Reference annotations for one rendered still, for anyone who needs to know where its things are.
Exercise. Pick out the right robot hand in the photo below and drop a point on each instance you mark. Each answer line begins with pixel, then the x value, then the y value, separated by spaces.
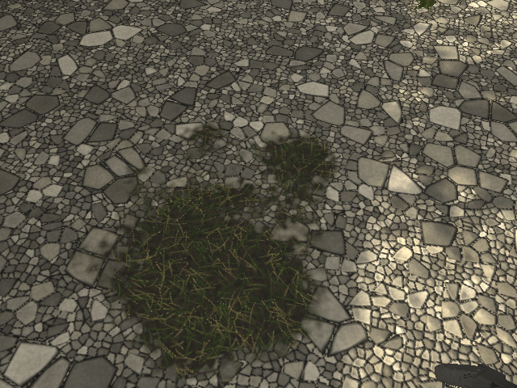
pixel 472 376

